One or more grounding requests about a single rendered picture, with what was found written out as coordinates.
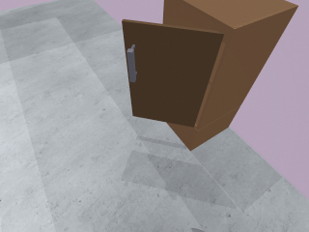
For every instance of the cupboard door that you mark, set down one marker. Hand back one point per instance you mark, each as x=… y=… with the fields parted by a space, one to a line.
x=174 y=65

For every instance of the handle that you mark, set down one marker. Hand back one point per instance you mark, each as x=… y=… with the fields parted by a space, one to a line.
x=131 y=64

